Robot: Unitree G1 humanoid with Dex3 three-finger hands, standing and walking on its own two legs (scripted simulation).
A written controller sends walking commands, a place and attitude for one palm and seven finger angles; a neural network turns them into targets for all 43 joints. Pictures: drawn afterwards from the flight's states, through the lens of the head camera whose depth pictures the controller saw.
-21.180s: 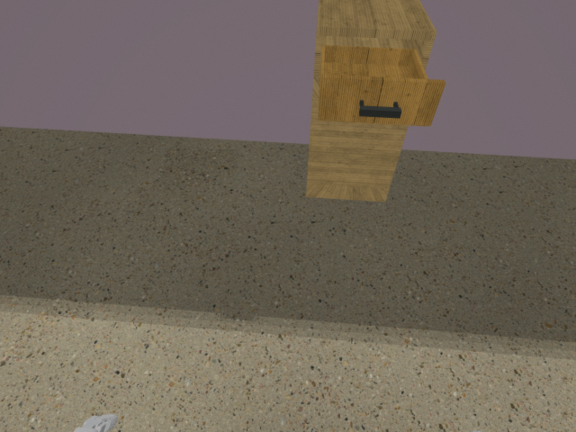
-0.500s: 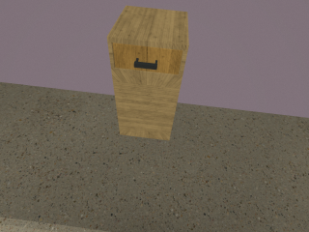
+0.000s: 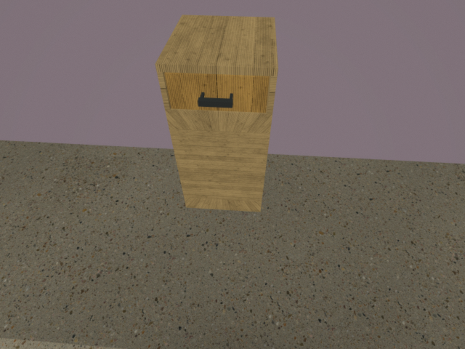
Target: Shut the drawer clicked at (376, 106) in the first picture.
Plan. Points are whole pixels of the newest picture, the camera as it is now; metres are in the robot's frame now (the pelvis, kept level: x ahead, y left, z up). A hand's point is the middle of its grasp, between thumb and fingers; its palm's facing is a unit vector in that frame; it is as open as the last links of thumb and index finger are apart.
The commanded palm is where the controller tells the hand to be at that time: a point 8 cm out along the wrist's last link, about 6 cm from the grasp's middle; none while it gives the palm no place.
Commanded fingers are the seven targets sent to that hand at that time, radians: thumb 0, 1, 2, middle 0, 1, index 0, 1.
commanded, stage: let the arm hang, fingers relaxed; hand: left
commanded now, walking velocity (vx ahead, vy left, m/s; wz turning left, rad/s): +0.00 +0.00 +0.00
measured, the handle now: (216, 99) +0.89 +0.10 -0.07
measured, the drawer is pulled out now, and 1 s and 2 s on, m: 0.00 0.00 0.00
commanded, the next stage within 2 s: look to check the result in 0.24 s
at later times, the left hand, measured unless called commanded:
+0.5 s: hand out of the picture +0.00 +0.16 -0.17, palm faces +0.03 -0.98 -0.18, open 7.4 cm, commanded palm none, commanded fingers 0.00 0.90 0.90 -0.20 -0.30 -0.20 -0.30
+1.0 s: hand out of the picture +0.04 +0.16 -0.17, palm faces +0.02 -0.98 -0.20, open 7.4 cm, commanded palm none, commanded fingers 0.00 0.90 0.90 -0.20 -0.30 -0.20 -0.30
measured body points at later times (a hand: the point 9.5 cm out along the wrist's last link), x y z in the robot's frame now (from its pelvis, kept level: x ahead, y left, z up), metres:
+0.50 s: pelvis +0.02 +0.00 +0.00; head +0.03 -0.01 +0.45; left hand +0.00 +0.21 -0.16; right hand +0.00 -0.22 -0.16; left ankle +0.04 +0.10 -0.74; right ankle +0.02 -0.11 -0.74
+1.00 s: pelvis +0.03 -0.01 +0.00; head +0.04 -0.02 +0.45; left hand +0.04 +0.22 -0.15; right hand +0.03 -0.23 -0.16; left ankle +0.04 +0.10 -0.74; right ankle +0.02 -0.11 -0.74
